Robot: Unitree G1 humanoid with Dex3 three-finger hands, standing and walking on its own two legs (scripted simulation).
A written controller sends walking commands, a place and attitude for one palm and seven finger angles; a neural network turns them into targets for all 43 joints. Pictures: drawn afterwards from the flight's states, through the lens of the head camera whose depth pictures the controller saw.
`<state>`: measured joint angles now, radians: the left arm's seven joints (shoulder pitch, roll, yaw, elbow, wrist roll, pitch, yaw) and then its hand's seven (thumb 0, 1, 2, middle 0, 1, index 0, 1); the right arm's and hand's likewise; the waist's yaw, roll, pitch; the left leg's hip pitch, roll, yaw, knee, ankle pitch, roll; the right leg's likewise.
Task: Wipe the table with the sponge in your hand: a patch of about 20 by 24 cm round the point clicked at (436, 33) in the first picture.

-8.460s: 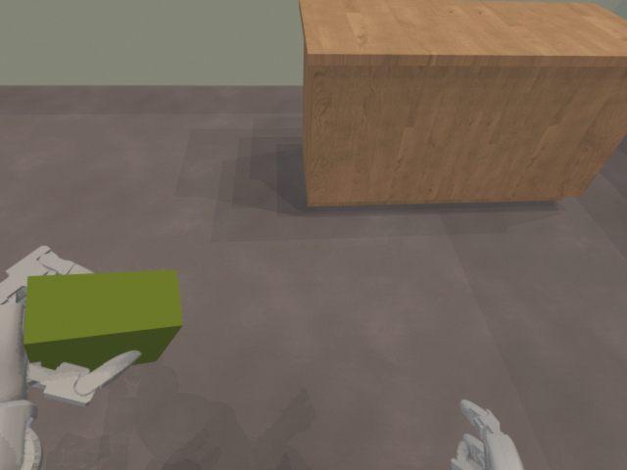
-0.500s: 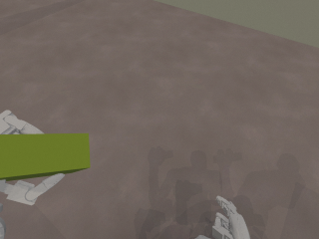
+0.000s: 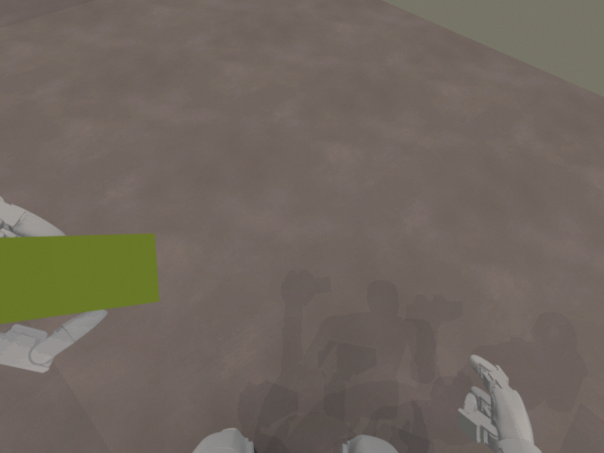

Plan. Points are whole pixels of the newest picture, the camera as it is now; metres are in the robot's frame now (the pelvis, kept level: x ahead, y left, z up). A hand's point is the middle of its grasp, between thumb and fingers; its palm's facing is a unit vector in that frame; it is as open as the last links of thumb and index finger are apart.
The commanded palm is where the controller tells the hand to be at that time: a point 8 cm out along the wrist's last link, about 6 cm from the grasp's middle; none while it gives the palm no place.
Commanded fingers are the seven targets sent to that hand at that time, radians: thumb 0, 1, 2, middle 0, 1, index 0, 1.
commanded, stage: turn to face it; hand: left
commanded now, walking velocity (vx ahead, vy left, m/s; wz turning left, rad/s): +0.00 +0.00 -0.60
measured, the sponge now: (87, 278) +0.24 +0.21 +0.18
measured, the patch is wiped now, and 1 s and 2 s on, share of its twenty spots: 0.00 0.00 0.00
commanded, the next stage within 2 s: none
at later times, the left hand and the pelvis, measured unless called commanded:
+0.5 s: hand (224, 231) +0.29 +0.09 +0.19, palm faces +0.15 -0.86 -0.48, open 9.8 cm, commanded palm +0.23 +0.16 +0.20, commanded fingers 0.00 0.10 1.30 -1.20 -1.60 -1.20 -1.60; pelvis +0.02 -0.07 +0.02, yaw -12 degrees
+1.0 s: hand (271, 244) +0.28 +0.05 +0.19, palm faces -0.04 -0.89 -0.45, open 9.8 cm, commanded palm +0.25 +0.10 +0.20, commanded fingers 0.00 0.10 1.30 -1.20 -1.60 -1.20 -1.60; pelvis -0.03 -0.06 +0.02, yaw -31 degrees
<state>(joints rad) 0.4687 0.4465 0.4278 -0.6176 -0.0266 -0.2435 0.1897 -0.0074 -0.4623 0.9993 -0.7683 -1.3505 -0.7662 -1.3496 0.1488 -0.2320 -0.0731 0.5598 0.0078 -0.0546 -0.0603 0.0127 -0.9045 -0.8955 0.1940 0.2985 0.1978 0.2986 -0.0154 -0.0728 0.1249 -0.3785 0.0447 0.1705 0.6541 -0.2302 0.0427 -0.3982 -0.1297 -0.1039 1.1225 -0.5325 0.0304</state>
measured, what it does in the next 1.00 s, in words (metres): steps on the spot, turning right: right foot, then left foot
